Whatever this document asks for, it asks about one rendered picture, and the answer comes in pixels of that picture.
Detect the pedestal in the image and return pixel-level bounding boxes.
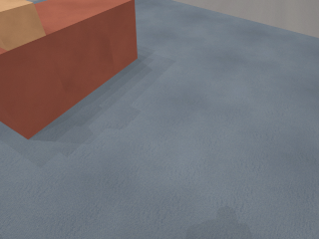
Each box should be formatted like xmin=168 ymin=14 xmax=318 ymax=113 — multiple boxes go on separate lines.
xmin=0 ymin=0 xmax=138 ymax=139

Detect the carton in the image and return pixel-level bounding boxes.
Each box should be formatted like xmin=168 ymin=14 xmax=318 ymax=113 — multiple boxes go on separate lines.
xmin=0 ymin=0 xmax=46 ymax=51

